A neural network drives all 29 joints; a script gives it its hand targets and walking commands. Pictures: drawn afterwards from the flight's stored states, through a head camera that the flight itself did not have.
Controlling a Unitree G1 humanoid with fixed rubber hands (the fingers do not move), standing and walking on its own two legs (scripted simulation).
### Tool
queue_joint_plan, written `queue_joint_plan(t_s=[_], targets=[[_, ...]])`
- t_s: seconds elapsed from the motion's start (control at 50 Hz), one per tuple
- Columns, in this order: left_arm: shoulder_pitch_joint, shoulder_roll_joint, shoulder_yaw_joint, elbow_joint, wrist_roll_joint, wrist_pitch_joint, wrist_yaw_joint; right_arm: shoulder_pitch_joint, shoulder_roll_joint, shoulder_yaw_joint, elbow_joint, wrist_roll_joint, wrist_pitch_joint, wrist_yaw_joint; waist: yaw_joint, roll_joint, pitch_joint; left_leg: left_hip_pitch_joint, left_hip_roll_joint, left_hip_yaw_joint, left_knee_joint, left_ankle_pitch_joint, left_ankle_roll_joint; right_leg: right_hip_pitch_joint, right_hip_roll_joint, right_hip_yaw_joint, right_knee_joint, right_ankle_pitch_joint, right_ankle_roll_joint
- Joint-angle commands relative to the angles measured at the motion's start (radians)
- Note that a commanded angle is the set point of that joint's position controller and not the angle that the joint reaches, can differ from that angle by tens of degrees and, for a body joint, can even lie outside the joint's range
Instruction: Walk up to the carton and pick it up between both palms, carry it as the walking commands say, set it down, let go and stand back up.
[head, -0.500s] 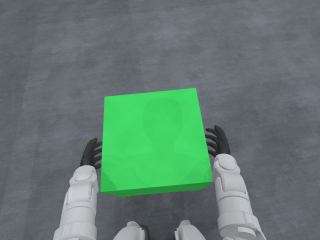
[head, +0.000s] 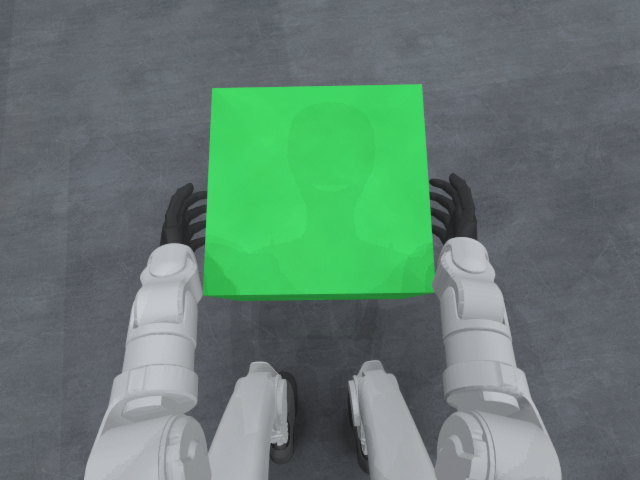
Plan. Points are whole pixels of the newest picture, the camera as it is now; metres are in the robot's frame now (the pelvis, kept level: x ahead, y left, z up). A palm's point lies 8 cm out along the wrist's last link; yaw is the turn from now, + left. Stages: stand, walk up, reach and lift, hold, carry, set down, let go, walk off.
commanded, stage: set down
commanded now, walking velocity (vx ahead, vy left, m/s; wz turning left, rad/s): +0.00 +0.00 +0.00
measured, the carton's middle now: (319, 207) +0.48 -0.01 -0.15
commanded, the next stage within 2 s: none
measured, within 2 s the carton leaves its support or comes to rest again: neither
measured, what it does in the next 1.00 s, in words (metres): lowers itself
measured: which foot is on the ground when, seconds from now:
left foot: down 0.00-1.00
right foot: down 0.00-1.00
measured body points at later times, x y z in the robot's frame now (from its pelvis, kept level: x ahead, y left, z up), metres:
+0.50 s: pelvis -0.02 -0.01 -0.08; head +0.25 -0.03 +0.29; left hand +0.45 +0.16 -0.17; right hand +0.44 -0.20 -0.17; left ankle +0.09 +0.10 -0.61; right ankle +0.05 -0.11 -0.61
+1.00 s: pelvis -0.03 -0.01 -0.15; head +0.27 -0.02 +0.19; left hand +0.47 +0.16 -0.26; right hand +0.46 -0.20 -0.26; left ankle +0.08 +0.10 -0.61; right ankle +0.05 -0.11 -0.61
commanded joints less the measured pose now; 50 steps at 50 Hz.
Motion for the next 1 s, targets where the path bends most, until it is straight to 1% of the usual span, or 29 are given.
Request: queue_joint_plan(t_s=[0.0,0.2,0.4,0.7,0.98], targets=[[-0.796,-0.898,-0.633,-0.082,-0.205,-0.061,-0.303,-0.589,0.845,0.588,0.061,0.149,0.03,0.41,-0.05,-0.055,-1.049,0.399,-0.072,-0.099,0.013,0.233,-0.036,0.254,0.062,-0.042,-0.093,0.296,0.008],[-0.876,-0.856,-0.636,-0.067,-0.227,-0.056,-0.287,-0.675,0.795,0.604,0.048,0.175,0.037,0.391,-0.058,-0.054,-1.112,0.258,-0.087,-0.081,0.125,0.205,-0.038,0.154,0.067,-0.056,0.013,0.285,0.02],[-0.952,-0.829,-0.633,-0.046,-0.24,-0.05,-0.272,-0.761,0.754,0.601,0.052,0.199,0.043,0.38,-0.065,-0.046,-1.176,0.163,-0.094,-0.069,0.225,0.191,-0.04,0.06,0.071,-0.071,0.111,0.273,0.025],[-1.089,-0.775,-0.613,-0.003,-0.252,-0.044,-0.248,-0.911,0.672,0.574,0.078,0.231,0.045,0.379,-0.072,-0.016,-1.206,0.063,-0.095,-0.062,0.35,0.151,-0.042,-0.121,0.069,-0.094,0.238,0.226,0.019],[-1.17,-0.722,-0.593,0.034,-0.263,-0.049,-0.231,-1.004,0.598,0.555,0.116,0.259,0.031,0.376,-0.072,-0.001,-1.175,-0.031,-0.095,-0.056,0.454,0.152,-0.042,-0.246,0.059,-0.098,0.338,0.228,0.012]])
